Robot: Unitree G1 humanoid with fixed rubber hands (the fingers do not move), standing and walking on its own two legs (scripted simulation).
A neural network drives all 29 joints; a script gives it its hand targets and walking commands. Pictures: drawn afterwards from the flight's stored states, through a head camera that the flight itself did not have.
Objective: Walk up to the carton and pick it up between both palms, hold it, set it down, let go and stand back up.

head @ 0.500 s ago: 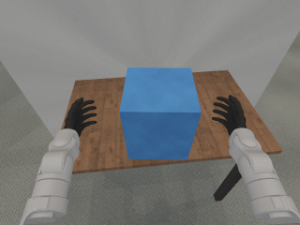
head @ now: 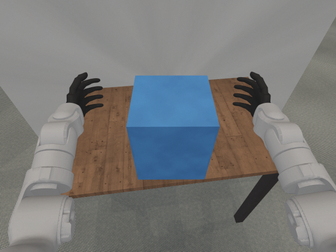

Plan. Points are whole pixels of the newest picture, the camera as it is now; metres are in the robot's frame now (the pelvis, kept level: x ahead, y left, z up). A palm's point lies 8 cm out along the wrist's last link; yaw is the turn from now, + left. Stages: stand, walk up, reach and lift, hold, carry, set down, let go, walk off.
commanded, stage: reach and lift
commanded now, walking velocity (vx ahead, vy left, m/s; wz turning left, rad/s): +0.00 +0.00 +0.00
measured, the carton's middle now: (171, 129) +0.47 +0.03 +0.01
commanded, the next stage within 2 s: none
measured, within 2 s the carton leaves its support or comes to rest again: neither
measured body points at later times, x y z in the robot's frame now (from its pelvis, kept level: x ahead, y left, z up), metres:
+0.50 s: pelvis +0.00 +0.00 +0.00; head +0.02 +0.02 +0.45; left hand +0.44 +0.26 +0.15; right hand +0.46 -0.17 +0.15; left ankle +0.02 +0.12 -0.75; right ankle -0.03 -0.11 -0.75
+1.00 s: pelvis -0.01 +0.00 -0.02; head +0.06 +0.02 +0.43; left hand +0.44 +0.25 +0.06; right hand +0.46 -0.16 +0.07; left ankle +0.02 +0.12 -0.75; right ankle -0.03 -0.11 -0.75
